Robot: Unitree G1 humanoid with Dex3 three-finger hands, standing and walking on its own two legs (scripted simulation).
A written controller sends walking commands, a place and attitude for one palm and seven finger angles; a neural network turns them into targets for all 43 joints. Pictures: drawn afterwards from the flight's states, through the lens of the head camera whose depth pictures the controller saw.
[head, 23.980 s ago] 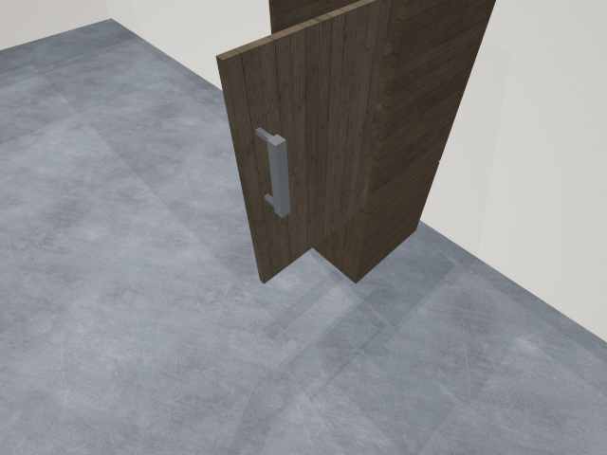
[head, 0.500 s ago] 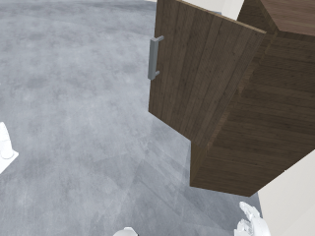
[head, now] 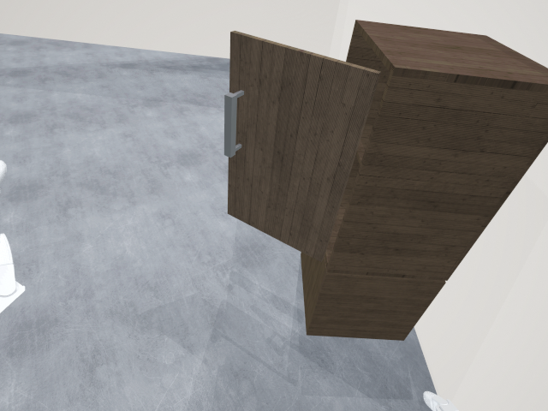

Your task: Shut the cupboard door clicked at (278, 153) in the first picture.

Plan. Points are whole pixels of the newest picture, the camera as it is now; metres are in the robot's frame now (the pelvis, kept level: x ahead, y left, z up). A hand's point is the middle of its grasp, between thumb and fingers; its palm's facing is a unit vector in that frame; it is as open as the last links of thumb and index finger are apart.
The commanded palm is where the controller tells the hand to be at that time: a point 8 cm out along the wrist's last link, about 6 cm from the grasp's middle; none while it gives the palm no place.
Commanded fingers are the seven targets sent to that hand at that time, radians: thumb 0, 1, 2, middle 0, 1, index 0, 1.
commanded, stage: stop stepping back and stand still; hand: left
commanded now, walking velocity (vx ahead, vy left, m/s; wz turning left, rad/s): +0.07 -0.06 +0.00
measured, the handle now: (234, 124) +0.82 +0.15 +0.05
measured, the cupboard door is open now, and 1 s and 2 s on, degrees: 59 59 59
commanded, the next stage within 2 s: let the arm hang, fingers relaxed in 1.04 s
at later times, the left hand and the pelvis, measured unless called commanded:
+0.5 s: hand out of the picture +0.15 +0.32 +0.19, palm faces +0.55 -0.77 -0.34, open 7.4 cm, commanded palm +0.08 +0.34 +0.20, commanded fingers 0.00 0.90 0.90 -0.20 -0.30 -0.20 -0.30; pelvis -0.06 +0.04 +0.01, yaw +0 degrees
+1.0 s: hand out of the picture +0.17 +0.30 +0.17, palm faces +0.45 -0.78 -0.43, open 7.4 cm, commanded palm +0.11 +0.34 +0.20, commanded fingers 0.00 0.90 0.90 -0.20 -0.30 -0.20 -0.30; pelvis -0.03 +0.04 +0.02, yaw +1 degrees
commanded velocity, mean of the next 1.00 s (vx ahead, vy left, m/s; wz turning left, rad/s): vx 0.05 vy -0.06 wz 0.00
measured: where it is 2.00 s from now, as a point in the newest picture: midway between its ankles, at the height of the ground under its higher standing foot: outside the picture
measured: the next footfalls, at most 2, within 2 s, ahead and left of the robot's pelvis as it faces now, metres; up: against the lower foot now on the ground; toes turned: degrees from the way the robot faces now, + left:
left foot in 0.02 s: +0.16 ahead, +0.09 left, +0.00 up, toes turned +1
right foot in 0.22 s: -0.02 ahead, -0.05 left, +0.00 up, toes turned -1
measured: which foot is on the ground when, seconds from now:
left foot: up 0.00-0.00, down 0.02-0.22, up 0.24-0.42, down 0.44-1.00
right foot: down 0.00-0.06, up 0.08-0.20, down 0.22-1.00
